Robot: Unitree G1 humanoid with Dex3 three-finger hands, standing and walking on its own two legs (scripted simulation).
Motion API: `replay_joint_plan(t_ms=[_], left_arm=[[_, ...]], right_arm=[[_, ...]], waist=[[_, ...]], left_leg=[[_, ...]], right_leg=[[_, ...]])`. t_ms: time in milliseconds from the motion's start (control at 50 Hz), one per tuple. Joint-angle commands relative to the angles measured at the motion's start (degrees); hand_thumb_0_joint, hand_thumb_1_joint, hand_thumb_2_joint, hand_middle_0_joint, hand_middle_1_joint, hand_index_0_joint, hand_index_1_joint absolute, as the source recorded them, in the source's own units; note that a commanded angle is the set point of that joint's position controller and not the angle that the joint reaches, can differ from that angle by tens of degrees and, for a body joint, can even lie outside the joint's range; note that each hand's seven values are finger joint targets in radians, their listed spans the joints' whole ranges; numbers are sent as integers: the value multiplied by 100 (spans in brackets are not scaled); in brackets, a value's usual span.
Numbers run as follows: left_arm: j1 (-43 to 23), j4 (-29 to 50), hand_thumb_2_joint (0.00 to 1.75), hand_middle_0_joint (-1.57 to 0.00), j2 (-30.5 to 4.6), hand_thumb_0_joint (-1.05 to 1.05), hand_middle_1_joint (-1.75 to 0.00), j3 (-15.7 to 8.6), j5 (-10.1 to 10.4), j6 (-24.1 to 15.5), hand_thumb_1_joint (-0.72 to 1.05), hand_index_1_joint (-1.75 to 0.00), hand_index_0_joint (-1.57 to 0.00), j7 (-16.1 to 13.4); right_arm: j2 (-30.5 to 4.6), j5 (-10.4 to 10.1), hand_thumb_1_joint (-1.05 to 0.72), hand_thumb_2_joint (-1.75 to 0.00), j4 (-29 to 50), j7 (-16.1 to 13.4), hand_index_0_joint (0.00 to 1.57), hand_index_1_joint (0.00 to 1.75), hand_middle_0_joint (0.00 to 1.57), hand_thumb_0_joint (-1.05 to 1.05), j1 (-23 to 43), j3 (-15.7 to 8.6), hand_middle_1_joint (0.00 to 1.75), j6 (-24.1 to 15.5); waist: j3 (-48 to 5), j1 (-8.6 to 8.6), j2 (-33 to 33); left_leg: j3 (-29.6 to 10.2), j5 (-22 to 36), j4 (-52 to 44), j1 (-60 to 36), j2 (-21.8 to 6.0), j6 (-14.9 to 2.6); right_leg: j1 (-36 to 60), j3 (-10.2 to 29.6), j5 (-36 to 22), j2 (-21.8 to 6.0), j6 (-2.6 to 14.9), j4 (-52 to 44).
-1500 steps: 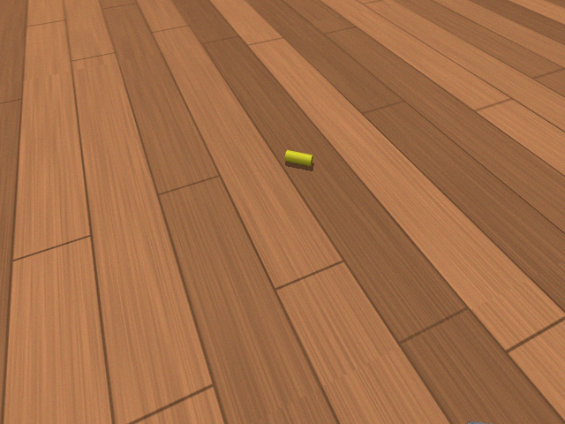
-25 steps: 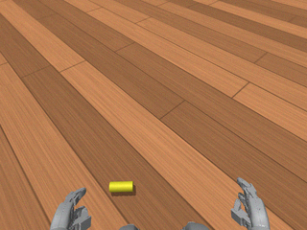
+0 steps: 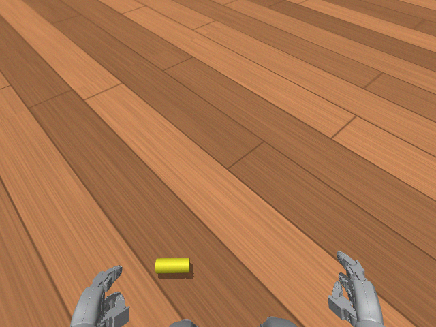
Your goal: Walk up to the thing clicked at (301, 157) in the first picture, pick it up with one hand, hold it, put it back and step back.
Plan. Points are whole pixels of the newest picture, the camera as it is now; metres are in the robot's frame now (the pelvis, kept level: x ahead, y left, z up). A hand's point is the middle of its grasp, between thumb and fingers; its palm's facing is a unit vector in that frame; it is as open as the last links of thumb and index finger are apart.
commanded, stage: home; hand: left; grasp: from above
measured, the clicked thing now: (172, 265) +0.44 +0.20 -0.69
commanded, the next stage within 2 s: stand in 0.64 s
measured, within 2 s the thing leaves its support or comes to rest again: neither
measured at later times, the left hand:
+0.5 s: hand (127, 313) +0.16 +0.18 -0.05, palm faces +0.04 -0.98 -0.20, open 7.4 cm
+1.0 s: hand out of the picture +0.11 +0.23 -0.11, palm faces +0.02 -0.94 -0.34, open 7.4 cm
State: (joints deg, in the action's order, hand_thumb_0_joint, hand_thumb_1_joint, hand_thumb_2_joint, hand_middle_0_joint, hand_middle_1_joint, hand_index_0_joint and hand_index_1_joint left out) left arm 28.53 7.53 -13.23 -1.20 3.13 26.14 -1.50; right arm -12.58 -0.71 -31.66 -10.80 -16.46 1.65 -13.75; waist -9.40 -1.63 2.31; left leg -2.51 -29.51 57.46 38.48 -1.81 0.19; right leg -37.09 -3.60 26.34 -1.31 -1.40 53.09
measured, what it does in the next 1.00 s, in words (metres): stands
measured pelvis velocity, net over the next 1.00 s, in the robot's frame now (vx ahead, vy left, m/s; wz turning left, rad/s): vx -0.01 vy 0.00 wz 0.00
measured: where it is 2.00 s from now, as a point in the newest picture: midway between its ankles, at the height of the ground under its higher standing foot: outside the picture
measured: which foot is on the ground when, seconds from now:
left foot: down 0.00-1.00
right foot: down 0.00-1.00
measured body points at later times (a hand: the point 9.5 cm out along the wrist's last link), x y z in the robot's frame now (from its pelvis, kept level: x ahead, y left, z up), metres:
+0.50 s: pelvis +0.00 +0.00 +0.00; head +0.02 +0.00 +0.45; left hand +0.15 +0.23 -0.03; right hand +0.16 -0.25 -0.06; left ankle -0.01 +0.12 -0.68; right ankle +0.00 -0.14 -0.68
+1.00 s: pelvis -0.01 +0.00 +0.03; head +0.01 +0.00 +0.48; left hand +0.10 +0.28 -0.08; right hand +0.10 -0.28 -0.09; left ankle -0.01 +0.12 -0.68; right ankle +0.00 -0.14 -0.68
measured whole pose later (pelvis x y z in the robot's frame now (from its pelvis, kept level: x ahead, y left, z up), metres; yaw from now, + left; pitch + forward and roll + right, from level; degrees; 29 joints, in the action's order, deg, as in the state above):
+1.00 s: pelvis -0.01 +0.00 +0.03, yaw +0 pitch +1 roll +0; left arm 12.8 -39.5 -16.7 -2.0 -2.8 3.9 -1.9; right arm -16.4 3.2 -49.1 -0.8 -11.2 -2.5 -1.8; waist 0.9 1.6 -0.9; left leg -0.3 -22.9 44.0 22.2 0.2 -0.2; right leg -23.1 -1.7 21.8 -3.2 -1.4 43.9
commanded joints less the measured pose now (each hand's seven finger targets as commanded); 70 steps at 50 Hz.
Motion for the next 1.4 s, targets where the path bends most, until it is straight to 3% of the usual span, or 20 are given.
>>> replay_joint_plan(t_ms=[0,60,80,160,320,460,540,620,640,700,720,740,760,800,840,880,1060,1200,1340,1380], left_arm=[[-191,1165,90,-20,-609,0,-30,-373,-55,-294,90,-30,-20,-14],[-55,1046,90,-20,-501,0,-30,-278,-52,-275,90,-30,-20,-4],[-65,1093,90,-20,-623,0,-30,-422,-30,-286,90,-30,-20,-17],[10,1070,90,-20,-591,0,-30,-339,-45,-281,90,-30,-20,-25],[-107,1110,90,-20,-640,0,-30,-426,-33,-269,90,-30,-20,-30],[-107,1119,90,-20,-538,0,-30,-316,-15,-263,90,-30,-20,-10],[-59,1055,90,-20,-658,0,-30,-467,-32,-266,90,-30,-20,-25],[-128,1079,90,-20,-555,0,-30,-322,-45,-251,90,-30,-20,-17],[-160,1149,90,-20,-651,0,-30,-426,-38,-267,90,-30,-20,-27],[-145,1065,90,-20,-619,0,-30,-377,-37,-243,90,-30,-20,-16],[-1819,-945,90,-20,-1015,0,-30,-374,-659,-1465,90,-30,-20,-222],[-1230,-1869,90,-20,-1085,0,-30,-474,-704,-1860,90,-30,-20,-184],[-1163,-2117,90,-20,-1136,0,-30,-459,-708,-2052,90,-30,-20,-146],[-1380,-2615,90,-20,-1239,0,-30,-399,-745,-2292,90,-30,-20,-98],[-1618,-3149,90,-20,-1180,0,-30,-416,-650,-2317,90,-30,-20,-50],[-1746,-3649,90,-20,-1169,0,-30,-392,-630,-2401,90,-30,-20,-66],[-1854,-5328,90,-20,-1163,0,-30,-378,-547,-2687,90,-30,-20,-103],[-1878,-6206,90,-20,-1211,0,-30,-323,-504,-2658,90,-30,-20,-111],[-1972,-6686,90,-20,-1296,0,-30,-286,-492,-2684,90,-30,-20,-114],[-2039,-6771,90,-20,-1320,0,-30,-277,-504,-2670,90,-30,-20,-107]], right_arm=[[-750,35,-90,-90,879,-39,20,30,20,0,387,-326,30,-357],[-706,29,-90,-90,869,-25,20,30,20,0,362,-298,30,-315],[-773,33,-90,-90,873,-24,20,30,20,0,341,-350,30,-307],[-734,33,-90,-90,907,-9,20,30,20,0,342,-322,30,-270],[-750,22,-90,-90,975,-7,20,30,20,0,388,-338,30,-261],[-713,13,-90,-90,978,10,20,30,20,0,347,-308,30,-251],[-738,19,-90,-90,989,4,20,30,20,0,379,-326,30,-244],[-705,9,-90,-90,1028,-6,20,30,20,0,403,-298,30,-258],[-745,17,-90,-90,996,-5,20,30,20,0,373,-326,30,-250],[-744,8,-90,-90,1021,-8,20,30,20,0,410,-317,30,-267],[-1360,735,-90,-90,-405,333,20,30,20,0,787,-542,30,367],[-1394,734,-90,-90,-496,494,20,30,20,0,781,-633,30,608],[-1462,758,-90,-90,-329,591,20,30,20,0,656,-675,30,721],[-1314,561,-90,-90,-560,798,20,30,20,0,701,-639,30,786],[-1204,391,-90,-90,-718,928,20,30,20,0,802,-631,30,853],[-1198,380,-90,-90,-954,990,20,30,20,0,869,-684,30,908],[-1303,336,-90,-90,-1770,909,20,30,20,0,741,-673,30,1095],[-1415,285,-90,-90,-2301,860,20,30,20,0,792,-616,30,1199],[-1438,240,-90,-90,-2648,840,20,30,20,0,812,-576,30,1189],[-1431,237,-90,-90,-2723,846,20,30,20,0,802,-567,30,1214]], waist=[[-478,-55,72],[-494,-36,179],[-559,-72,87],[-586,-49,55],[-428,-43,-7],[-594,-83,28],[-493,-31,0],[-303,-57,37],[-366,-65,85],[-293,-79,41],[914,327,-318],[497,377,-512],[437,239,-453],[196,298,-204],[308,350,-444],[434,364,-426],[565,281,-158],[1008,285,-18],[1001,272,-88],[1121,242,-184]], left_leg=[[-43,1720,-944,-515,138,-45],[-56,1988,-925,-572,125,-17],[-87,1997,-920,-589,113,-24],[-25,2132,-845,-546,145,-39],[-17,1463,-935,-400,148,-73],[-46,1917,-851,-499,139,-54],[-26,1641,-901,-414,145,-61],[5,1287,-943,-332,157,-75],[-25,1249,-974,-373,140,-69],[-31,1140,-980,-304,149,-77],[-244,2165,-1479,-541,-129,-316],[-76,2208,-1412,-820,-66,-403],[-185,2011,-1419,-1017,-52,-389],[-164,1843,-1638,-1429,17,-374],[-148,1495,-1820,-1478,64,-345],[-242,1212,-2054,-1570,-7,-359],[-348,2528,-2814,-2400,-217,-289],[-443,2013,-3676,-2553,-317,-213],[-354,2860,-3838,-3016,-361,-154],[-347,2503,-3971,-2980,-334,-130]], right_leg=[[431,-94,-1295,242,152,-698],[413,-108,-1470,254,165,-640],[462,-110,-1464,255,166,-629],[546,-91,-1640,236,162,-634],[393,-81,-1111,229,149,-755],[465,-94,-1491,232,151,-655],[425,-94,-1256,234,150,-692],[317,-83,-982,224,135,-759],[324,-81,-938,234,151,-734],[262,-90,-861,236,134,-756],[1163,364,-994,-134,397,-861],[1385,672,-975,-252,574,-1115],[1197,779,-922,-242,652,-1218],[1582,807,-1202,-376,567,-1162],[1604,783,-865,-392,489,-1442],[1614,740,-565,-398,420,-1727],[2491,564,-2128,-440,285,-2307],[2908,505,-1744,-437,208,-2914],[3111,537,-2198,-543,184,-3246],[3049,501,-1923,-512,158,-3364]])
